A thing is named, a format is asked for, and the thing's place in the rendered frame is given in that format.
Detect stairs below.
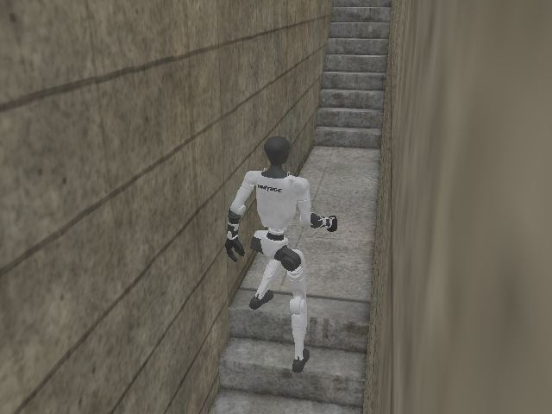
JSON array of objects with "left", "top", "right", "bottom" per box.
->
[
  {"left": 209, "top": 308, "right": 369, "bottom": 414},
  {"left": 314, "top": 0, "right": 392, "bottom": 149}
]

